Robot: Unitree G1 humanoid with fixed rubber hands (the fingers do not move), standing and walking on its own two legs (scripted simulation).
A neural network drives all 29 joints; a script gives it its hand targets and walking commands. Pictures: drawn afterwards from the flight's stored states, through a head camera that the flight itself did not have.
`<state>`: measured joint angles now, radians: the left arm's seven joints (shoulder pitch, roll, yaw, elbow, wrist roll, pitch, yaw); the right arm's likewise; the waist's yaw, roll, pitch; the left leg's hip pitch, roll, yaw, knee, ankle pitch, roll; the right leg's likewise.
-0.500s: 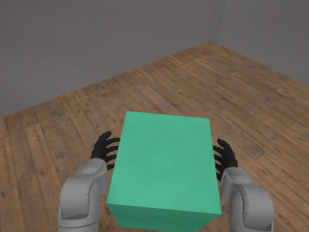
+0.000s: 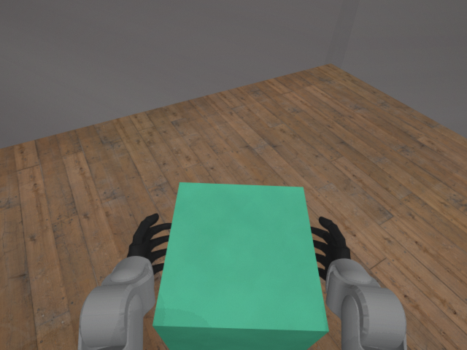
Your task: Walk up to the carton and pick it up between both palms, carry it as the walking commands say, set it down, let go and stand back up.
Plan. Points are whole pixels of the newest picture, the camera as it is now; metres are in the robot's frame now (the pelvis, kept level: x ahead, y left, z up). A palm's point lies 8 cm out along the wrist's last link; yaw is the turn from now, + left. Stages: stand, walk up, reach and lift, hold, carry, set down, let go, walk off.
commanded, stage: carry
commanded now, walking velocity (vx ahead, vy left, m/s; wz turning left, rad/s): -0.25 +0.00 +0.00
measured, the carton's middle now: (237, 278) +0.25 +0.01 +0.01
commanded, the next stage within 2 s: none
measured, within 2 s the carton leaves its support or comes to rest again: neither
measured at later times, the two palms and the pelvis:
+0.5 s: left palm out of the picture +0.06 +0.11 +0.11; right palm out of the picture +0.04 -0.18 +0.10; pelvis -0.20 -0.01 +0.01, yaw -2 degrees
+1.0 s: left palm out of the picture -0.13 +0.15 +0.11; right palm out of the picture -0.15 -0.14 +0.10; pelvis -0.39 +0.02 +0.00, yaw -3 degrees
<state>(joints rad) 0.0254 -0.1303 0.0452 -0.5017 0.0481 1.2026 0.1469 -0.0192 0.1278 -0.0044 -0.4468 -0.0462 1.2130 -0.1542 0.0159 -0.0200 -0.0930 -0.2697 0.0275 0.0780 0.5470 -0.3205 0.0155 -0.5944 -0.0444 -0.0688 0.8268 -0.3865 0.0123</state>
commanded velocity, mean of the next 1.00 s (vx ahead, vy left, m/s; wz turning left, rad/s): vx -0.25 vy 0.00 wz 0.00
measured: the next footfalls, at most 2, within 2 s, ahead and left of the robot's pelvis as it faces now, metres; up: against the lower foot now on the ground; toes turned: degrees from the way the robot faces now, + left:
right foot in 0.28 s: -0.11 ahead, -0.12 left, +0.00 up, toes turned -8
left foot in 0.68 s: -0.29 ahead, +0.13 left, +0.00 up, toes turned +4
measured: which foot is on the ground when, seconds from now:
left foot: down 0.00-0.28, up 0.30-0.66, down 0.68-1.00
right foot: up 0.00-0.26, down 0.28-0.68, up 0.70-1.00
